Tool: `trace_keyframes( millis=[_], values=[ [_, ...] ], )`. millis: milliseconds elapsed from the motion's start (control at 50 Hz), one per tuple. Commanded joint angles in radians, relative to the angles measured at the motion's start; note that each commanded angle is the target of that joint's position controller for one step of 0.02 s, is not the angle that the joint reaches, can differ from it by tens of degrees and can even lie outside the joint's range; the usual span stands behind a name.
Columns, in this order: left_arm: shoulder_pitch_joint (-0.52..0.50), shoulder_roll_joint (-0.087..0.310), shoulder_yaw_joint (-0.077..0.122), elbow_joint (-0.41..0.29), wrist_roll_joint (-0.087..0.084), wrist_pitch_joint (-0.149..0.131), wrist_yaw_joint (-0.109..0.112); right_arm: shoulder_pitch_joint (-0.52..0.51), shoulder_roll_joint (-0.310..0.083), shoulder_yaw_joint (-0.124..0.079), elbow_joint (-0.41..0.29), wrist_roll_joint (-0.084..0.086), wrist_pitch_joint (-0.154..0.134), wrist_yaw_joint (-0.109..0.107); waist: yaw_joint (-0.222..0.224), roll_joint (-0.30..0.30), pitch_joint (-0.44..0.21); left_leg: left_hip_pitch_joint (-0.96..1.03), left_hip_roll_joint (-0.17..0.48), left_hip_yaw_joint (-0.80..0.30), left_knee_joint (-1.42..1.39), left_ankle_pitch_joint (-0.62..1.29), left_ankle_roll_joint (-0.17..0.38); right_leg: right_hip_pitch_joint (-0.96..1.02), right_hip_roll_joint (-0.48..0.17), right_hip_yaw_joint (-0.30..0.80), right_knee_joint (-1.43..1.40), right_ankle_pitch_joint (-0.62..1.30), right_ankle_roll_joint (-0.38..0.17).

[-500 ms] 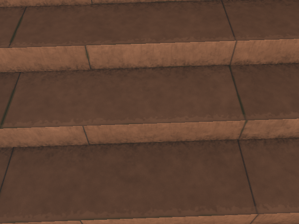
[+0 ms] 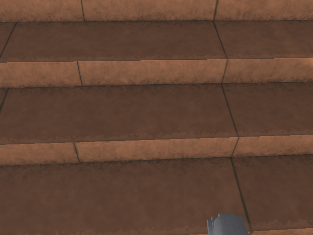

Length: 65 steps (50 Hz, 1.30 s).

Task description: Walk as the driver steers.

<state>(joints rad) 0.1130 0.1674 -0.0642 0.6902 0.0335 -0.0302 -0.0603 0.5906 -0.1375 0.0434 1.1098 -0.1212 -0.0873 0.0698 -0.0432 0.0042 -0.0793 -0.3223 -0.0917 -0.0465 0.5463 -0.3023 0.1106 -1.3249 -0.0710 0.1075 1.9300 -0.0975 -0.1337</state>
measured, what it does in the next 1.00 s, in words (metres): climbs, turning left: right foot 0.13 m higher, then left foot 0.13 m higher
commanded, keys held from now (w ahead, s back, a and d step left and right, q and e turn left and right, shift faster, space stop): w+q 0.78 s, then w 0.22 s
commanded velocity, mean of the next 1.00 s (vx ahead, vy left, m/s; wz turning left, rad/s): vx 0.50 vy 0.00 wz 0.50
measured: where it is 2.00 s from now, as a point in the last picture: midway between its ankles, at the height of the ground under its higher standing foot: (44, 61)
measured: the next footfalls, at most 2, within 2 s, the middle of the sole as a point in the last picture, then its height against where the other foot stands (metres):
right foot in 0.18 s outside the picture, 0.13 m higher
left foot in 0.72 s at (94, 213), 0.13 m higher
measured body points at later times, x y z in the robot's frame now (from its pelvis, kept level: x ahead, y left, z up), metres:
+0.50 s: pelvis +0.26 -0.02 +0.13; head +0.26 -0.02 +0.58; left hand +0.13 +0.15 -0.03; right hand +0.52 -0.17 +0.03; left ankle +0.29 +0.12 -0.35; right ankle +0.23 -0.13 -0.60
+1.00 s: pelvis +0.52 +0.13 +0.24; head +0.52 +0.12 +0.69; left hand +0.53 +0.39 +0.12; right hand +0.55 -0.12 +0.08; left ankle +0.47 +0.19 -0.47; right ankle +0.63 +0.02 -0.19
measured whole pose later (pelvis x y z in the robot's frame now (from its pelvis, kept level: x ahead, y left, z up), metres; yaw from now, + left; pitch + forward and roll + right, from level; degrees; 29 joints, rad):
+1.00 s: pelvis +0.52 +0.13 +0.24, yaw +32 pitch +5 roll +2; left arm 0.14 0.20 -0.02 0.90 0.05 -0.07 -0.07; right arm 0.50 -0.18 -0.01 1.18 -0.08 -0.06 0.05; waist -0.03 -0.02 -0.12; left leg -0.41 -0.12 0.00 0.69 -0.36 0.09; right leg -1.19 -0.02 0.13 2.10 -0.22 -0.19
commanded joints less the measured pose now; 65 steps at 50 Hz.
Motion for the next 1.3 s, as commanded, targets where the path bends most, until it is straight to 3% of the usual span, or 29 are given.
trace_keyframes(
  millis=[20, 60, 120, 180, 200, 220, 240, 280, 320, 360, 440, 560, 640, 720, 740, 760, 780, 800, 860, 900, 960, 1040, 1080, 1120, 1200, 1220, 1240, 1260, 1300],
  values=[
    [-0.202, 0.069, -0.003, -0.09, 0.016, 0.009, 0.014, 0.072, -0.113, -0.006, -0.054, 0.028, -0.042, 0.02, -0.046, 0.131, 0.075, -0.077, 0.179, -0.35, -0.293, -0.108, 0.156, 0.017, -0.004, -0.169, -0.181, -0.07, 0.091],
    [-0.187, 0.023, -0.008, -0.07, 0.046, 0.017, 0.023, 0.04, -0.093, 0.006, -0.096, 0.053, -0.055, 0.034, -0.031, 0.164, 0.094, -0.005, 0.225, -0.376, -0.298, 0.014, 0.169, 0.078, -0.015, -0.205, -0.28, -0.078, 0.091],
    [-0.277, 0.035, 0.002, -0.138, 0.036, 0.045, -0.005, -0.059, -0.182, -0.015, -0.141, 0.092, -0.055, 0.046, 0.041, 0.19, 0.03, -0.121, 0.287, -0.295, -0.313, 0.863, 0.203, 0.575, 0.078, -0.314, -0.572, -0.29, 0.082],
    [-0.142, 0.101, 0.034, -0.128, -0.003, 0.024, 0.016, -0.102, -0.305, -0.091, -0.147, 0.102, -0.054, 0.036, 0.102, 0.231, -0.065, 0.316, 0.321, -0.254, -0.116, 1.535, 0.145, 0.688, 0.136, -0.249, -0.996, -0.252, 0.06],
    [0.059, 0.139, 0.053, -0.067, -0.005, 0.005, 0.032, -0.097, -0.258, -0.097, -0.162, 0.063, -0.048, 0.038, 0.137, 0.109, -0.257, 0.172, 0.248, -0.207, 0.168, 1.598, 0.106, 1.033, 0.073, -0.08, -0.982, 0.015, -0.029],
    [0.282, 0.177, 0.069, 0.001, -0.016, -0.005, 0.046, 0.03, -0.099, -0.06, -0.175, 0.008, -0.052, 0.043, 0.147, -0.227, -0.535, -0.224, 0.121, -0.229, 0.455, 1.0, 0.052, 1.501, -0.183, 0.459, -1.234, 0.017, -0.303],
    [0.425, 0.222, 0.083, 0.029, 0.032, -0.003, 0.056, -0.098, -0.098, -0.075, -0.152, 0.049, -0.027, 0.056, 0.262, -0.359, -0.296, -0.602, -0.042, -0.267, 1.037, 0.172, 0.005, 1.434, -0.32, 0.849, -1.522, -0.293, -0.371],
    [0.258, 0.174, 0.086, 0.105, 0.023, -0.05, 0.039, -0.267, -0.139, -0.097, -0.184, 0.093, -0.017, 0.036, 0.151, -0.109, 0.011, -0.85, 0.007, -0.23, 1.448, 0.313, 0.054, 1.18, -0.286, 0.605, -1.514, -0.417, -0.223],
    [0.194, -0.083, 0.023, 0.215, 0.01, -0.04, 0.017, -0.318, -0.067, -0.072, -0.216, 0.067, 0.005, 0.01, 0.058, 0.051, -0.055, -0.825, 0.055, -0.207, 1.492, 0.268, 0.127, 1.113, -0.251, 0.281, -1.483, -0.049, -0.155],
    [0.166, -0.134, 0.014, 0.268, 0.007, -0.043, 0.036, -0.354, -0.002, -0.045, -0.245, 0.063, 0.031, 0.015, -0.004, 0.0, -0.036, -0.892, 0.112, -0.143, 1.449, 0.194, 0.15, 1.104, -0.165, 0.05, -1.519, -0.002, -0.08],
    [0.117, -0.059, 0.03, 0.285, 0.079, -0.059, 0.038, -0.519, -0.014, -0.019, -0.3, 0.108, 0.029, 0.037, -0.021, -0.023, 0.018, -0.843, 0.172, -0.015, 1.311, 0.169, 0.148, 0.904, -0.117, -0.199, -1.694, -0.059, -0.058],
    [0.416, 0.003, 0.023, 0.448, 0.133, -0.06, 0.035, -0.756, -0.046, 0.017, -0.412, 0.121, 0.038, 0.006, 0.074, 0.001, 0.054, -1.255, 0.187, -0.042, 1.236, 0.098, 0.185, 1.386, -0.23, -0.2, -1.775, 0.072, -0.076],
    [0.376, 0.066, 0.028, 0.409, 0.065, -0.081, -0.017, -0.889, -0.015, 0.024, -0.467, 0.092, 0.132, 0.04, 0.032, -0.07, 0.039, -0.622, 0.167, 0.207, 0.922, 0.034, 0.097, 1.041, -0.214, -0.4, -1.908, 0.498, -0.104],
    [0.395, 0.255, 0.084, 0.38, 0.04, -0.109, -0.003, -0.601, -0.105, -0.027, -0.374, 0.117, 0.096, 0.025, -0.075, -0.224, -0.008, -0.34, -0.023, 0.245, 0.448, -0.024, 0.058, 1.414, -0.278, -0.418, -1.564, 1.408, -0.065],
    [0.395, 0.252, 0.097, 0.363, 0.082, -0.111, -0.007, -0.412, -0.178, -0.065, -0.326, 0.126, 0.077, -0.007, -0.105, -0.178, -0.131, 0.026, -0.024, 0.109, 0.474, 0.244, 0.111, 1.208, -0.239, -0.406, -1.296, 1.337, -0.019],
    [0.511, 0.153, 0.069, 0.328, 0.126, -0.121, -0.035, -0.217, -0.217, -0.073, -0.277, 0.148, 0.069, -0.035, -0.101, -0.001, -0.381, 0.494, 0.086, -0.284, 0.339, 0.249, 0.24, 0.859, -0.153, -0.287, -0.983, 0.846, 0.042],
    [0.396, 0.166, 0.092, 0.333, 0.059, -0.09, -0.079, 0.024, -0.28, -0.099, -0.177, 0.083, 0.086, -0.031, -0.181, 0.086, -0.336, 0.517, 0.225, -0.695, -0.049, 0.129, 0.295, 0.637, 0.073, -0.175, -0.529, -0.079, 0.087],
    [0.358, 0.085, 0.08, 0.297, 0.014, -0.074, -0.087, 0.036, -0.355, -0.15, -0.115, 0.07, 0.054, -0.044, -0.161, 0.061, -0.202, 0.395, 0.289, -0.741, -0.11, 0.004, 0.245, 0.45, 0.099, 0.055, -0.182, -0.006, 0.069],
    [0.197, -0.011, 0.055, 0.242, 0.038, -0.076, -0.031, -0.228, -0.104, -0.086, -0.065, 0.091, 0.005, -0.035, 0.016, 0.027, -0.022, -0.005, 0.237, -0.541, -0.064, -0.061, 0.215, 0.277, 0.085, 0.112, 0.109, 0.035, -0.007],
    [0.177, -0.022, 0.04, 0.227, 0.027, -0.046, -0.022, -0.366, -0.01, -0.048, -0.063, 0.061, 0.017, -0.003, 0.112, -0.048, 0.003, -0.183, 0.235, -0.423, -0.134, -0.033, 0.192, 0.239, 0.044, 0.065, 0.161, 0.023, -0.055],
    [0.123, 0.002, 0.031, 0.208, 0.01, -0.034, -0.013, -0.34, -0.033, -0.043, -0.045, 0.044, -0.008, -0.016, 0.117, 0.055, 0.03, -0.237, 0.2, -0.262, -0.197, -0.002, 0.172, 0.164, 0.047, -0.019, 0.269, -0.155, -0.055],
    [-0.122, 0.04, 0.019, 0.084, 0.014, -0.047, 0.006, -0.146, -0.069, -0.027, 0.0, -0.006, -0.021, -0.026, 0.045, -0.022, 0.041, -0.117, 0.179, -0.185, -0.21, -0.04, 0.103, 0.042, -0.013, -0.062, 0.035, -0.059, -0.056],
    [-0.216, 0.067, 0.021, 0.031, 0.001, -0.032, 0.009, -0.154, -0.11, -0.025, -0.04, 0.016, -0.023, -0.014, 0.027, 0.025, 0.059, -0.203, 0.191, -0.138, -0.326, 0.015, 0.108, 0.257, -0.061, -0.114, -0.286, -0.011, 0.009],
    [-0.223, 0.036, 0.016, 0.032, 0.011, -0.008, -0.003, -0.202, -0.143, -0.022, -0.106, 0.082, -0.033, 0.011, 0.041, 0.088, 0.09, -0.448, 0.226, -0.118, -0.415, 0.229, 0.156, 0.661, -0.008, -0.232, -0.45, -0.165, 0.089],
    [-0.143, 0.102, 0.049, 0.001, -0.012, 0.01, -0.001, -0.124, -0.315, -0.093, -0.079, 0.111, -0.059, 0.025, 0.086, 0.157, -0.03, 0.274, 0.322, -0.1, -0.158, 1.37, 0.161, 0.658, 0.151, -0.298, -0.937, -0.257, 0.07],
    [0.025, 0.174, 0.075, 0.057, -0.009, -0.01, 0.002, -0.047, -0.213, -0.082, -0.059, 0.061, -0.055, 0.034, 0.078, 0.061, -0.198, 0.191, 0.244, -0.057, 0.116, 1.413, 0.083, 0.962, 0.095, -0.135, -0.904, 0.09, -0.042],
    [0.232, 0.193, 0.081, 0.131, 0.0, -0.022, 0.006, 0.065, -0.083, -0.052, -0.049, 0.032, -0.053, 0.041, 0.103, -0.148, -0.424, -0.174, 0.122, -0.11, 0.347, 0.907, 0.031, 1.394, -0.062, 0.321, -1.109, 0.005, -0.239],
    [0.508, 0.224, 0.099, 0.211, 0.06, -0.012, 0.026, -0.134, -0.085, -0.069, -0.08, 0.075, -0.02, 0.051, 0.267, -0.284, -0.291, -0.544, -0.061, -0.197, 0.744, 0.089, -0.007, 1.497, -0.187, 0.762, -1.476, -0.26, -0.288],
    [0.352, 0.179, 0.101, 0.265, 0.043, -0.059, 0.037, -0.277, -0.095, -0.087, -0.1, 0.104, -0.024, 0.008, 0.181, -0.161, 0.045, -0.778, 0.005, -0.272, 1.095, 0.272, 0.047, 1.127, -0.166, 0.629, -1.471, -0.615, -0.171]
  ],
)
